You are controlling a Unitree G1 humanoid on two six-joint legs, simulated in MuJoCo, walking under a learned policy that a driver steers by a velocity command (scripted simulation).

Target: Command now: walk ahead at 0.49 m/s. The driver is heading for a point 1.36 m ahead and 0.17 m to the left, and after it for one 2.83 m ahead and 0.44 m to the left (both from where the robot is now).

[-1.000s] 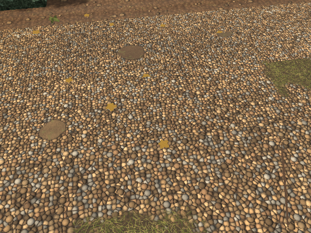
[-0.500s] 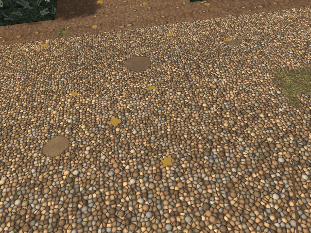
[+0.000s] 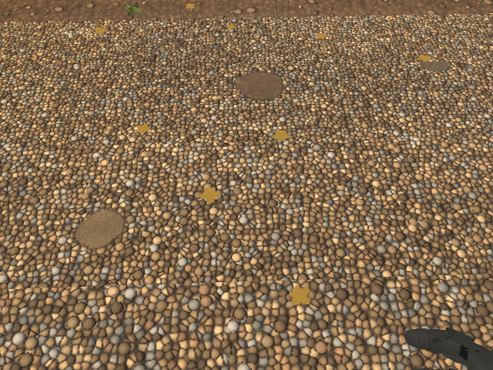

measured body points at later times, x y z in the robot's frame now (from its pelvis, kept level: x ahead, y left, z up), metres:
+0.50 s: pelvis +0.32 +0.04 -0.09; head +0.33 +0.03 +0.36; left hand +0.52 +0.26 -0.17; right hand +0.28 -0.22 -0.24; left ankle +0.19 +0.15 -0.82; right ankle +0.47 -0.07 -0.80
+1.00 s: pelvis +0.57 +0.03 -0.08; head +0.57 +0.02 +0.37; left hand +0.53 +0.29 -0.21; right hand +0.73 -0.22 -0.19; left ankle +0.66 +0.18 -0.77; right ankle +0.47 -0.07 -0.82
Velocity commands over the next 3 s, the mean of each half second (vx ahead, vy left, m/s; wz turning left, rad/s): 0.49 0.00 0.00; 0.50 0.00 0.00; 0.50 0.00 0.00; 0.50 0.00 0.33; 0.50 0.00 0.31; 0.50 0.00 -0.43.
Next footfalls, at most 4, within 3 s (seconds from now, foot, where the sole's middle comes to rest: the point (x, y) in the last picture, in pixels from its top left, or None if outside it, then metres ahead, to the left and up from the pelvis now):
0.06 left None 0.23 0.15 -0.85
0.54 right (308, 362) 0.51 -0.07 -0.85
1.10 left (232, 289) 0.70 0.18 -0.85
1.58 right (309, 231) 1.05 -0.06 -1.03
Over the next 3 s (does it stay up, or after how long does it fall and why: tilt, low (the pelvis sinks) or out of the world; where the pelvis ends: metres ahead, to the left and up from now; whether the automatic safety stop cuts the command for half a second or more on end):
stays up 1.68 0.19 -0.44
